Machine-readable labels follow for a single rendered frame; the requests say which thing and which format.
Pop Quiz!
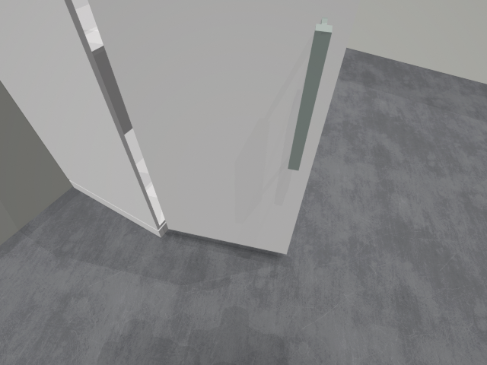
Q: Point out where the fridge door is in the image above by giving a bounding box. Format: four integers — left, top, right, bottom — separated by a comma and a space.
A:
88, 0, 360, 255

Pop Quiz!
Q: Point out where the handle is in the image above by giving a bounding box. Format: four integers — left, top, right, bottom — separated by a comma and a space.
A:
288, 17, 333, 170

